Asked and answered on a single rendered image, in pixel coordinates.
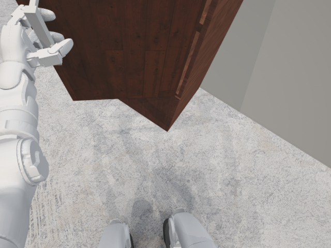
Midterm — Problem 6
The cupboard door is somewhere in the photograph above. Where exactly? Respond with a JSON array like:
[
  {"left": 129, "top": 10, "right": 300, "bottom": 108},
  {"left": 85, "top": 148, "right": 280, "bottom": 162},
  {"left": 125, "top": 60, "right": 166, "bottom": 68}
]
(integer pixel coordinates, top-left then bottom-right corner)
[{"left": 16, "top": 0, "right": 207, "bottom": 101}]

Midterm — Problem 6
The robot right thigh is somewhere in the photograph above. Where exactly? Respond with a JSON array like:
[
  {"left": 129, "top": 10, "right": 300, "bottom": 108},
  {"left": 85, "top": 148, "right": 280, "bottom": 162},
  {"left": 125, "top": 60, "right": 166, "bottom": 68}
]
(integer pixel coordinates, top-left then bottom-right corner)
[{"left": 169, "top": 212, "right": 217, "bottom": 248}]

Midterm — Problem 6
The left robot forearm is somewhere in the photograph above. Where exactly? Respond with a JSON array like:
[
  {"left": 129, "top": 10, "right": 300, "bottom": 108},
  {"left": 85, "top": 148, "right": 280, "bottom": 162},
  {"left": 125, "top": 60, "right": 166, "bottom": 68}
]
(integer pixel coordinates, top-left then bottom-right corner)
[{"left": 0, "top": 61, "right": 39, "bottom": 145}]

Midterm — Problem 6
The robot thigh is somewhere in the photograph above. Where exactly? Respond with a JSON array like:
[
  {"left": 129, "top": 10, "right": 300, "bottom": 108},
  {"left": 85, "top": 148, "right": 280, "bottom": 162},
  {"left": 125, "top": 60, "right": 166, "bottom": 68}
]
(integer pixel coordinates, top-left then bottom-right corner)
[
  {"left": 169, "top": 212, "right": 217, "bottom": 248},
  {"left": 97, "top": 223, "right": 131, "bottom": 248}
]

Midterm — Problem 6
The robot left thigh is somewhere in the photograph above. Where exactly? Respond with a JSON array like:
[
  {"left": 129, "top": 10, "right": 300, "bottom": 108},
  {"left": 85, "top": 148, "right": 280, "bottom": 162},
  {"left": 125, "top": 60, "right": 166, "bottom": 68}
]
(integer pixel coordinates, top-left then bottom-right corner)
[{"left": 97, "top": 223, "right": 131, "bottom": 248}]

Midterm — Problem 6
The handle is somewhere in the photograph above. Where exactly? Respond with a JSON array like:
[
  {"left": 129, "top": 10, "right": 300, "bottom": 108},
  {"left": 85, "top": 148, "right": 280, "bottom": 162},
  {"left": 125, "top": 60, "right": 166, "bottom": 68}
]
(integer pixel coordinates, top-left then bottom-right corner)
[{"left": 24, "top": 0, "right": 63, "bottom": 65}]

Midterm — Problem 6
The left robot hand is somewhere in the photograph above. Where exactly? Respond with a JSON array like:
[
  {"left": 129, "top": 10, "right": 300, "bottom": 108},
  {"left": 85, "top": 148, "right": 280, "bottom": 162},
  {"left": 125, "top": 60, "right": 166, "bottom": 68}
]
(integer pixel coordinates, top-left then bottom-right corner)
[{"left": 0, "top": 5, "right": 73, "bottom": 73}]

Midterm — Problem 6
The robot left upper arm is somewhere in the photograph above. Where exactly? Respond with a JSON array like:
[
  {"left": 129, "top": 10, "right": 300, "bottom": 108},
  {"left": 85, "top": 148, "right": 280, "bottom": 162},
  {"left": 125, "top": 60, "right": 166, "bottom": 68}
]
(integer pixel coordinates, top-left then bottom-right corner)
[{"left": 0, "top": 138, "right": 49, "bottom": 248}]

